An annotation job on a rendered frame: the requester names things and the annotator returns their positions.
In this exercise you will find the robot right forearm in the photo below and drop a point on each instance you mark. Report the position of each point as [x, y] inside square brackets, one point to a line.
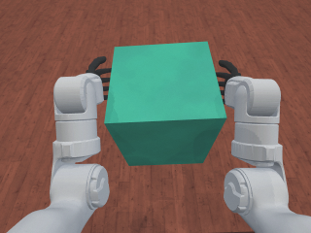
[256, 105]

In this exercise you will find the robot left forearm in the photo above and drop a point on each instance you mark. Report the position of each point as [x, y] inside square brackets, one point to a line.
[75, 101]

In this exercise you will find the carton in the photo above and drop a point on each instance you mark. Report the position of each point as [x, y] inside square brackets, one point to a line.
[164, 104]

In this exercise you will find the robot right hand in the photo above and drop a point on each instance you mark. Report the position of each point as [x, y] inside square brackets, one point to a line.
[233, 73]

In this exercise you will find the robot right upper arm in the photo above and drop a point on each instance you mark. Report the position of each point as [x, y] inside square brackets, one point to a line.
[260, 197]

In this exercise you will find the robot left hand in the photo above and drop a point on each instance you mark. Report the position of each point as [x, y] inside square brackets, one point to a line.
[92, 69]

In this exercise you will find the robot left upper arm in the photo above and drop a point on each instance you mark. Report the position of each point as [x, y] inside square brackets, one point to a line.
[77, 191]

